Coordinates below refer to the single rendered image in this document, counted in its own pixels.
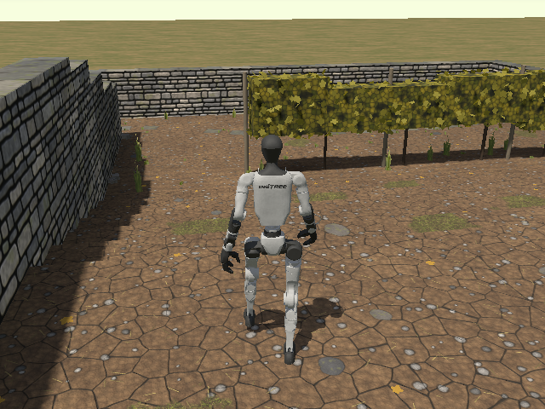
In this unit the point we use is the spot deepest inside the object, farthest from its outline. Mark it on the robot left upper arm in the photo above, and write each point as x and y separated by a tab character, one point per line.
244	181

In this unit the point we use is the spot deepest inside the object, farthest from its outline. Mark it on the left robot hand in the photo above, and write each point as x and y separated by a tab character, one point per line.
225	262

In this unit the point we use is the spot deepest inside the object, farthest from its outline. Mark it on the robot torso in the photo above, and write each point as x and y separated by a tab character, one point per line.
272	198

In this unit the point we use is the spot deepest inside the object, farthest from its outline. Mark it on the robot right upper arm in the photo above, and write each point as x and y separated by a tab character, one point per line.
299	180

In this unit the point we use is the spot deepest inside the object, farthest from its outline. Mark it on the right robot hand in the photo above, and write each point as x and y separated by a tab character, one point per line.
305	233

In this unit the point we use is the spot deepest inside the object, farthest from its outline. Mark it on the left robot forearm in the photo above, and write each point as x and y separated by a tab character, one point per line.
232	233

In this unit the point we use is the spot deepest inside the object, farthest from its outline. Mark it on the right robot forearm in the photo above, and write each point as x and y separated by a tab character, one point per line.
310	222

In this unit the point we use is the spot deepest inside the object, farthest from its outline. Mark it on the robot left thigh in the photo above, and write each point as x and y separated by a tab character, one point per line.
252	250

